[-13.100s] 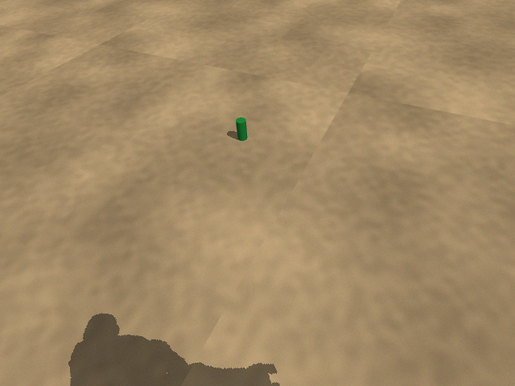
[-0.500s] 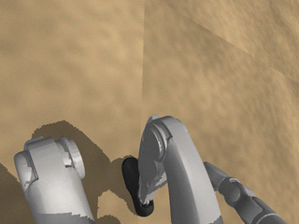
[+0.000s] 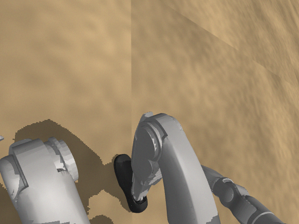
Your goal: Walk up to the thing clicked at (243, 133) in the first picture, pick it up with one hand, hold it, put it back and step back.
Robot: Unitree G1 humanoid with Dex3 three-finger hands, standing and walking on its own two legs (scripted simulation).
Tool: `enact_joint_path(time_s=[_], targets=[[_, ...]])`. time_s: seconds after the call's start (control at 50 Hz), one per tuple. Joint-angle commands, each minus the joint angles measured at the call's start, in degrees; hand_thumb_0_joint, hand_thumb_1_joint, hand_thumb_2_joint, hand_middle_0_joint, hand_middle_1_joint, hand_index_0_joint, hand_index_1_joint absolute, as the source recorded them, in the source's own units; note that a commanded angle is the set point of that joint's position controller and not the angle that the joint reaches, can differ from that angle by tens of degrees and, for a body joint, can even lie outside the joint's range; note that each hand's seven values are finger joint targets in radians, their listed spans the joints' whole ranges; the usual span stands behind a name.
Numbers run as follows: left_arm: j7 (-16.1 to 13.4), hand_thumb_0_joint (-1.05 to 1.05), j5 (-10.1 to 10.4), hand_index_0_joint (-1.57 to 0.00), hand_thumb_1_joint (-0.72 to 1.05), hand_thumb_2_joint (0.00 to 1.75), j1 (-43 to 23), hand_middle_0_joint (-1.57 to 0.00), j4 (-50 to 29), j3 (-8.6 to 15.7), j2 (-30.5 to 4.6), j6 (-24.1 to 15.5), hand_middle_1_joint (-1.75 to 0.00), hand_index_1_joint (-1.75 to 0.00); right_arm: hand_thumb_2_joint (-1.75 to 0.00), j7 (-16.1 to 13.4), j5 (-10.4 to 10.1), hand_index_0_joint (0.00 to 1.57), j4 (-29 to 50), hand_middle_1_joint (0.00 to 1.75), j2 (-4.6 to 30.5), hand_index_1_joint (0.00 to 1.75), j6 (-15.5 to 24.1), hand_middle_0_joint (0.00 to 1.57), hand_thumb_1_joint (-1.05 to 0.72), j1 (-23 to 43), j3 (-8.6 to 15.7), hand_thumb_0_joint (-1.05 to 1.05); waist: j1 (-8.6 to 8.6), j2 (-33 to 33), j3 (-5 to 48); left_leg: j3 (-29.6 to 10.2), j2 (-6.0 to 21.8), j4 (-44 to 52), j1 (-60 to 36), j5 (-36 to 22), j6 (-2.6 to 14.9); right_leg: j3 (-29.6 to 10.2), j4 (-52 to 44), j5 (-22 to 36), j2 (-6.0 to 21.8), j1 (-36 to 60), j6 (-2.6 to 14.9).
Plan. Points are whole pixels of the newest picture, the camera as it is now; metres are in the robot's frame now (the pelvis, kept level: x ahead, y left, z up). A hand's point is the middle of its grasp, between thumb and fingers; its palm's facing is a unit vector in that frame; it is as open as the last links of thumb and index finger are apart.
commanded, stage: close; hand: left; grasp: from the side
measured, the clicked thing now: out of the picture +0.43 +0.31 -0.21
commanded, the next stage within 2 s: settle in 0.48 s
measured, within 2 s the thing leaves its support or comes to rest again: leaves its support in 0.72 s
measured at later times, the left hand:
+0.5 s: hand out of the picture +0.42 +0.30 -0.18, palm faces +0.40 -0.92 -0.01, open 8.8 cm
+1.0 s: hand out of the picture +0.43 +0.31 -0.15, palm faces +0.40 -0.92 +0.00, open 8.9 cm
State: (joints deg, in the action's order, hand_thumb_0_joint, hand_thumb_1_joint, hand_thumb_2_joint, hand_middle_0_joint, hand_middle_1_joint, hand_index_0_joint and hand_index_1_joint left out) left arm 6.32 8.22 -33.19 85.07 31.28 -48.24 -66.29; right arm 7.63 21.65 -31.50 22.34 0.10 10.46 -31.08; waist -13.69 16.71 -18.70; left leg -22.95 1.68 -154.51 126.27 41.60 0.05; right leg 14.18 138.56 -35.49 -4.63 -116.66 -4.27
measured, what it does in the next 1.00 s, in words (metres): stands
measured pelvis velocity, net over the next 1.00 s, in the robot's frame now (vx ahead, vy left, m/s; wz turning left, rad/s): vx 0.00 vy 0.00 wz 0.00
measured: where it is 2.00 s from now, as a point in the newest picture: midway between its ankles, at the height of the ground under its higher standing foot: (99, 215)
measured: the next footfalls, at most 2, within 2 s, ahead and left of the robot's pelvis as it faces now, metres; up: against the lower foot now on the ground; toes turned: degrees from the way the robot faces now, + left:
none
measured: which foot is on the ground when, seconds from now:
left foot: down 0.00-1.00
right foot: down 0.00-1.00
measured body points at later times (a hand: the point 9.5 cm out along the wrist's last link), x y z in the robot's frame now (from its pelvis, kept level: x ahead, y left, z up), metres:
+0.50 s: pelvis +0.00 +0.00 +0.00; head +0.23 +0.20 +0.33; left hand +0.39 +0.35 -0.18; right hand +0.18 -0.24 -0.02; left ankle +0.08 +0.12 -0.24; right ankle +0.14 -0.13 -0.24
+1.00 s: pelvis +0.00 +0.00 +0.01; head +0.23 +0.19 +0.34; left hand +0.40 +0.36 -0.15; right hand +0.18 -0.25 -0.03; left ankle +0.08 +0.12 -0.24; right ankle +0.14 -0.13 -0.24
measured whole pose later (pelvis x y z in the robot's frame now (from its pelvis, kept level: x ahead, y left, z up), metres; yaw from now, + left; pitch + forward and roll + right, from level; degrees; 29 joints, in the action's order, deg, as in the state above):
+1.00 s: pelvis +0.00 +0.00 +0.01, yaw +0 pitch +13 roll -18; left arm 3.5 6.4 -36.0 75.8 31.2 -48.0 -60.0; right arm 7.5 20.1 -31.6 21.4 -3.4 9.1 -28.7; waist -14.0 15.2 -17.1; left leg -22.6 2.1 -152.7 126.9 41.7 -0.8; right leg 14.1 137.4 -35.3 -4.2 -118.0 -4.2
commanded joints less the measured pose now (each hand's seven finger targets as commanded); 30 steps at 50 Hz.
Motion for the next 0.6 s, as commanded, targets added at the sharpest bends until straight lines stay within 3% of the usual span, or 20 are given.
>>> enact_joint_path(time_s=[0.0, 0.06, 0.2, 0.34, 0.42, 0.58], targets=[[-1.5, 0.00, -0.4, -0.41, -0.03, 0.44, -12.9, -0.42, -7.1, -1.8, -8.6, -4.4, -0.40, -0.41, -0.90, -1.3, 0.1, 0.20, 0.2, 0.30, 20.7, 0.30, -0.7, 0.20, -0.89, -0.9, 7.1, 0.00, -8.06, -31.9, 31.0, 4.7, 3.5, 20.1, -22.0, -8.5, -1.90, 7.3, -8.5, 11.0, -1.7, 13.7, 3.84], [-2.5, 0.00, -1.5, -0.44, 0.06, 0.51, -13.0, -0.45, -6.5, -1.8, -10.8, -4.2, -0.44, -0.45, -0.90, -1.3, 0.1, 0.20, 0.3, 0.30, 20.6, 0.30, -1.2, 0.20, -0.88, -0.7, 6.8, 0.00, -7.21, -32.7, 30.7, 4.9, 3.6, 20.1, -21.5, -8.1, -1.92, 7.2, -8.6, 10.3, -2.0, 13.6, 4.10], [-4.0, 0.00, -1.9, -0.60, 0.29, 0.67, -11.5, -0.61, -5.7, -0.3, -11.5, -3.5, -0.60, -0.61, -0.89, -1.2, 0.3, 0.20, 1.3, 0.30, 20.5, 0.30, -2.3, 0.20, -0.87, -0.2, 6.4, 0.00, -6.42, -32.9, 30.7, 4.9, 3.8, 20.6, -21.8, -8.5, -2.00, 7.4, -8.9, 10.3, -2.1, 14.5, 4.15], [-4.5, 0.00, -2.4, -0.80, 0.53, 0.86, -13.1, -0.82, -6.7, -1.3, -10.8, -3.0, -0.81, -0.82, -0.89, -1.3, 0.3, 0.20, 1.2, 0.30, 20.4, 0.30, -2.9, 0.20, -0.87, -0.3, 6.4, 0.00, -7.88, -33.0, 30.9, 4.3, 4.2, 20.7, -22.8, -10.1, -2.04, 7.6, -8.8, 11.7, -2.2, 14.3, 4.06], [-4.8, 0.00, -2.3, -0.96, 0.43, 0.98, -15.4, -0.96, -6.6, -1.3, -11.9, -2.7, -0.99, -1.00, -0.89, -1.2, 0.1, 0.20, 1.3, 0.30, 20.5, 0.30, -2.9, 0.20, -0.87, 0.0, 6.4, 0.00, -8.36, -32.3, 29.2, 4.2, 4.2, 21.0, -20.8, -6.2, -1.70, 7.5, -9.5, 9.0, -2.2, 12.9, 4.08], [-5.8, 0.00, -2.8, -1.12, 0.48, 1.20, -15.9, -1.14, -5.6, -0.9, -12.5, -2.7, -1.22, -1.25, -0.90, -1.3, 0.3, 0.20, 1.3, 0.30, 20.5, 0.30, -3.2, 0.20, -0.90, -0.4, 6.1, 0.00, -8.40, -33.0, 30.2, 3.8, 4.5, 21.2, -22.5, -7.9, -1.97, 7.6, -9.2, 10.3, -2.1, 13.5, 4.05]])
